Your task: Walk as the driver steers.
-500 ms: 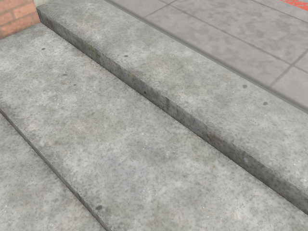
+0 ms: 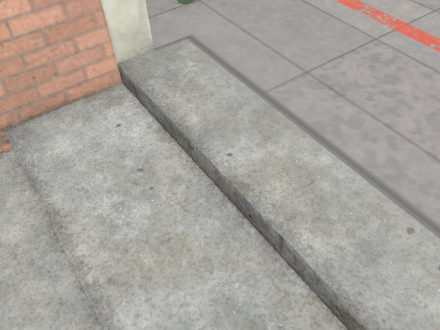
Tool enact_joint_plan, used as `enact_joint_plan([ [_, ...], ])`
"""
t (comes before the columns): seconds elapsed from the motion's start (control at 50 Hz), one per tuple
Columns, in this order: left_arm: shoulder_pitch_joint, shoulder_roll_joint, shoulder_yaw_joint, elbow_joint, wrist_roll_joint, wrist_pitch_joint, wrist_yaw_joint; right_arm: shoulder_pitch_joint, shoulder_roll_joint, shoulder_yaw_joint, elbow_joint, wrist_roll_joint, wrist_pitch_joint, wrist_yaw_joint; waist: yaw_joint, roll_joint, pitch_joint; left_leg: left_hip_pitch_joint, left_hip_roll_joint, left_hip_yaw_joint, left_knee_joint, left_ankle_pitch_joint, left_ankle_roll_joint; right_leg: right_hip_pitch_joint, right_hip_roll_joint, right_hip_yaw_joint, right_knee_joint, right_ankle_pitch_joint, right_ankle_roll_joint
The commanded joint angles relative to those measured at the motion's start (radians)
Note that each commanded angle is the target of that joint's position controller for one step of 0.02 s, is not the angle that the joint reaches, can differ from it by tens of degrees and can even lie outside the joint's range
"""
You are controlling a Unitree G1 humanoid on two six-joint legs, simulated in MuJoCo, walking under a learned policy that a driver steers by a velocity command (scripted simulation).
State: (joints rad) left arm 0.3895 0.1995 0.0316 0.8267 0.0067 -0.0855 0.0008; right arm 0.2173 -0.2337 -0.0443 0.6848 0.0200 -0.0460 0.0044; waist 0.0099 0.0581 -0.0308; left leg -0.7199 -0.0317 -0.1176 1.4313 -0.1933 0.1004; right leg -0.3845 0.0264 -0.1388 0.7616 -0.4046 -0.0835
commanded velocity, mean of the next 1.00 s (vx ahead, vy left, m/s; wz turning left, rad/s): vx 0.50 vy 0.00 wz -0.24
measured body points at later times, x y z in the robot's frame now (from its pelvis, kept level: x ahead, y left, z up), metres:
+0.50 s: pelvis +0.31 +0.03 +0.03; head +0.33 +0.04 +0.48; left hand +0.36 +0.29 -0.11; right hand +0.41 -0.23 -0.08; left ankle +0.35 +0.09 -0.71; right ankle +0.21 -0.10 -0.61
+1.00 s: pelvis +0.57 -0.05 +0.01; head +0.59 -0.06 +0.46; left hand +0.77 +0.15 -0.10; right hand +0.53 -0.30 -0.13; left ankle +0.44 +0.11 -0.58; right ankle +0.58 -0.10 -0.71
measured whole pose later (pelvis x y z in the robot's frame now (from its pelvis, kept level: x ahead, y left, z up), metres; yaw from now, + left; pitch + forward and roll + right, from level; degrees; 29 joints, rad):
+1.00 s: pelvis +0.57 -0.05 +0.01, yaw -19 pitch +1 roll -1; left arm 0.20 0.22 0.06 0.78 0.02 -0.02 0.00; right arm 0.35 -0.21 -0.03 0.86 -0.02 -0.06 -0.02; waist -0.01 0.03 0.01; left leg -0.29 0.06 0.06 1.34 -0.36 -0.02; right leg -0.35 0.11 -0.09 0.63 -0.30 -0.15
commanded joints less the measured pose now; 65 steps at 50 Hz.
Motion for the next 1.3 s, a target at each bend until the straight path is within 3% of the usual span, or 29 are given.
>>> enact_joint_plan([
  [0.02, -0.005, 0.046, 0.004, -0.017, -0.017, -0.049, 0.001, -0.015, -0.027, 0.011, -0.066, 0.0, -0.01, -0.002, -0.042, -0.105, 0.079, -0.197, 0.059, -0.032, -0.088, 0.078, 0.003, 0.13, -0.214, 0.34, -0.535, 0.154, -0.117],
  [0.08, 0.046, 0.072, 0.006, 0.003, -0.019, -0.032, 0.023, -0.115, -0.041, 0.014, -0.077, -0.01, -0.019, 0.014, -0.006, -0.068, 0.06, -0.143, 0.067, 0.096, -0.388, 0.214, -0.045, 0.218, -0.163, 0.2, -0.592, 0.313, -0.097],
  [0.14, 0.124, 0.094, 0.004, 0.033, -0.028, -0.026, 0.037, -0.272, 0.022, 0.035, -0.114, 0.01, -0.029, 0.034, 0.069, -0.092, 0.072, 0.026, 0.035, 0.196, -0.708, 0.28, -0.071, 0.235, -0.149, 0.14, -0.685, 0.41, -0.075],
  [0.26, 0.118, 0.195, 0.023, 0.051, -0.022, -0.009, 0.032, -0.322, -0.041, 0.009, -0.149, 0.005, -0.059, 0.062, 0.034, -0.184, 0.066, 0.091, 0.013, 0.172, -0.94, 0.238, -0.012, 0.549, -0.252, 0.134, -0.559, 0.88, -0.061],
  [0.28, 0.133, 0.148, 0.017, 0.063, 0.024, -0.012, 0.022, -0.253, -0.038, 0.015, -0.102, -0.088, -0.029, 0.05, 0.03, -0.194, 0.071, 0.181, -0.032, 0.255, -0.924, 0.14, 0.008, 0.522, -0.223, 0.098, -0.515, 0.98, -0.057],
  [0.32, 0.127, 0.168, 0.022, 0.069, 0.023, -0.004, 0.023, -0.033, -0.078, -0.01, -0.031, -0.086, -0.026, 0.028, -0.074, -0.215, -0.025, 0.445, -0.057, 0.234, -0.982, 0.099, 0.061, 0.491, -0.213, 0.09, -0.238, 1.15, -0.034],
  [0.34, 0.101, 0.17, 0.022, 0.048, 0.013, -0.001, 0.024, 0.129, -0.123, -0.027, 0.015, -0.096, -0.036, 0.013, -0.145, -0.187, -0.12, 0.721, 0.041, 0.138, -0.966, 0.127, 0.094, 0.305, -0.195, 0.1, -0.03, 0.936, -0.022],
  [0.36, 0.138, 0.097, 0.006, -0.006, -0.005, -0.002, 0.018, 0.244, -0.216, -0.048, 0.019, -0.114, -0.037, -0.003, -0.148, -0.003, -0.286, 1.031, 0.338, -0.182, -0.918, 0.146, 0.14, 0.022, -0.096, 0.061, 0.296, 0.42, -0.012],
  [0.38, 0.234, 0.116, 0.014, -0.001, -0.032, 0.001, 0.02, 0.22, -0.226, -0.056, 0.012, -0.079, -0.031, -0.001, -0.102, 0.166, -0.429, 1.141, 0.499, -0.566, -1.027, 0.223, 0.266, -0.176, 0.033, 0.148, 0.598, -0.122, 0.002],
  [0.4, 0.126, 0.173, 0.032, -0.004, -0.012, 0.004, 0.024, 0.145, -0.158, -0.045, 0.003, -0.056, -0.026, 0.001, -0.09, 0.016, -0.302, 1.001, 0.435, -0.434, -1.069, 0.202, 0.226, -0.238, -0.034, 0.223, 0.618, -0.012, -0.004],
  [0.44, 0.001, 0.134, 0.023, -0.033, -0.007, 0.001, 0.012, 0.067, -0.073, -0.018, 0.033, -0.061, -0.044, 0.005, -0.042, -0.039, -0.062, 0.726, 0.335, -0.189, -1.17, 0.214, 0.138, -0.228, -0.088, 0.205, 0.515, 0.083, 0.003],
  [0.5, 0.036, 0.102, 0.023, -0.02, 0.023, 0.042, -0.01, 0.082, -0.051, -0.011, 0.072, -0.05, -0.069, 0.003, 0.011, 0.005, 0.0, 0.577, 0.271, -0.035, -1.256, 0.265, 0.079, -0.157, -0.106, 0.19, 0.444, 0.118, 0.022],
  [0.62, -0.151, 0.083, 0.028, -0.086, 0.024, 0.063, -0.031, 0.14, -0.066, -0.012, 0.13, -0.045, -0.084, 0.004, 0.002, 0.016, 0.094, 0.564, 0.222, 0.171, -1.317, 0.371, 0.057, -0.303, -0.119, 0.16, 0.284, 0.342, 0.042],
  [0.8, -0.374, 0.042, 0.004, -0.176, 0.036, 0.071, -0.024, 0.306, -0.089, -0.011, 0.223, -0.062, -0.048, -0.04, -0.053, -0.006, 0.15, 0.912, 0.334, 0.26, -1.197, 0.665, 0.049, -0.459, -0.112, 0.055, 0.152, 0.155, -0.035],
  [0.84, -0.338, 0.021, -0.002, -0.173, 0.024, 0.078, -0.017, 0.259, -0.096, -0.006, 0.216, -0.07, -0.033, -0.048, -0.011, 0.01, 0.096, 0.92, 0.309, 0.334, -1.061, 1.042, 0.009, -0.305, -0.027, -0.013, 0.071, 0.066, -0.069],
  [0.88, -0.197, 0.067, 0.022, -0.136, 0.03, 0.074, -0.014, 0.236, -0.163, -0.023, 0.211, -0.061, -0.015, -0.051, 0.04, 0.071, -0.014, 0.899, 0.319, 0.335, -0.829, 1.196, -0.008, -0.063, 0.048, -0.022, -0.087, 0.067, -0.103],
  [0.92, 0.071, 0.153, 0.072, -0.028, 0.039, 0.049, -0.005, 0.14, -0.177, -0.032, 0.162, -0.02, -0.017, -0.032, 0.17, -0.002, -0.096, 0.542, 0.225, 0.352, -0.362, 0.717, -0.056, 0.423, 0.043, 0.073, -0.326, 0.337, -0.141],
  [0.94, 0.044, 0.275, 0.102, -0.035, 0.032, 0.049, 0.004, 0.117, -0.047, -0.009, 0.098, -0.032, -0.031, -0.03, 0.075, -0.266, -0.074, 0.137, 0.052, 0.305, 0.039, -0.284, -0.108, 0.633, -0.252, 0.464, -0.253, 0.918, -0.203],
  [0.96, 0.087, 0.318, 0.116, -0.048, 0.004, 0.058, 0.003, 0.145, -0.072, -0.007, 0.046, -0.031, -0.038, -0.022, 0.099, -0.185, -0.256, 0.027, 0.009, 0.107, 0.182, -0.221, -0.129, 0.693, -0.368, 0.736, -0.364, 0.96, -0.388],
  [1.0, 0.007, 0.196, 0.087, -0.032, -0.004, 0.066, 0.017, 0.043, -0.066, -0.002, 0.016, -0.044, -0.05, -0.01, 0.041, -0.074, -0.003, -0.113, 0.083, 0.105, 0.187, -0.142, -0.127, 0.471, -0.312, 0.616, -0.449, 0.598, -0.342],
  [1.04, -0.02, 0.121, 0.058, -0.021, 0.0, 0.06, 0.025, 0.02, -0.034, 0.006, -0.006, -0.071, -0.027, 0.005, -0.018, -0.016, 0.045, -0.146, 0.094, 0.106, 0.257, -0.145, -0.127, 0.328, -0.222, 0.515, -0.444, 0.559, -0.269],
  [1.1, 0.016, 0.145, 0.051, 0.007, 0.0, 0.03, 0.013, -0.047, 0.025, 0.033, -0.077, -0.08, 0.013, 0.015, -0.042, -0.034, 0.071, -0.287, 0.1, 0.149, 0.351, -0.189, -0.109, 0.186, -0.157, 0.464, -0.46, 0.457, -0.213],
  [1.16, 0.085, 0.15, 0.038, 0.043, 0.013, 0.007, 0.009, -0.213, 0.053, 0.063, -0.186, -0.081, 0.027, 0.0, 0.0, -0.108, 0.095, -0.441, 0.085, 0.208, 0.399, -0.228, -0.097, 0.143, -0.128, 0.495, -0.52, 0.408, -0.209],
  [1.18, 0.255, -0.03, -0.017, 0.169, 0.122, -0.024, -0.045, -0.211, 0.04, 0.094, -0.169, -0.087, 0.004, 0.008, 0.023, -0.248, -0.11, -0.519, 0.084, 0.066, 0.393, -0.253, -0.01, 0.324, -0.145, 0.493, -0.386, 0.357, -0.169],
  [1.2, 0.338, -0.035, -0.019, 0.209, 0.141, -0.03, -0.065, -0.244, 0.033, 0.103, -0.171, -0.085, -0.009, -0.002, 0.047, -0.194, -0.021, -0.689, 0.076, 0.07, 0.426, -0.278, 0.018, 0.402, -0.144, 0.499, -0.368, 0.346, -0.158],
  [1.22, 0.291, 0.013, -0.017, 0.191, 0.142, -0.03, -0.076, -0.327, 0.016, 0.114, -0.18, -0.1, -0.022, -0.005, 0.052, -0.092, 0.01, -0.737, 0.081, 0.119, 0.263, -0.267, 0.013, 0.398, -0.138, 0.516, -0.387, 0.263, -0.153],
  [1.24, 0.265, 0.056, -0.015, 0.182, 0.13, -0.025, -0.088, -0.41, 0.004, 0.12, -0.203, -0.094, -0.024, -0.002, 0.058, -0.078, 0.032, -0.707, 0.103, 0.145, 0.14, -0.222, 0.017, 0.352, -0.14, 0.533, -0.428, 0.238, -0.154],
  [1.28, 0.052, 0.115, -0.014, 0.084, 0.088, -0.011, -0.121, -0.534, 0.051, 0.14, -0.246, -0.092, 0.021, 0.028, -0.004, -0.129, 0.06, -0.068, 0.107, 0.275, -0.143, -0.069, 0.005, -0.167, -0.156, 0.471, -0.705, 0.42, -0.186],
  [1.3, 0.095, 0.163, -0.007, 0.081, 0.072, -0.024, -0.122, -0.524, 0.046, 0.134, -0.252, -0.07, 0.039, 0.054, -0.037, -0.2, 0.034, 0.148, 0.033, 0.319, -0.08, 0.007, -0.032, -0.255, -0.162, 0.442, -0.693, 0.845, -0.207],
])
